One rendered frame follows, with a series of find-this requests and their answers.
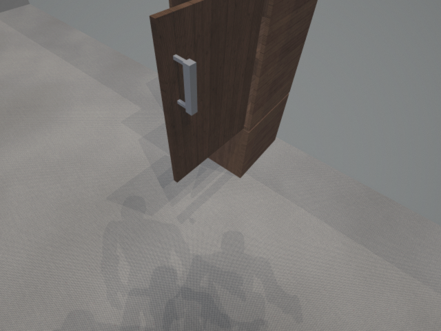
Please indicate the cupboard door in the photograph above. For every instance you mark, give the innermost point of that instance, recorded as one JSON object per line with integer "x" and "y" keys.
{"x": 221, "y": 36}

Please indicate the handle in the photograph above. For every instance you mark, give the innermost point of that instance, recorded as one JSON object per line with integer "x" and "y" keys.
{"x": 190, "y": 85}

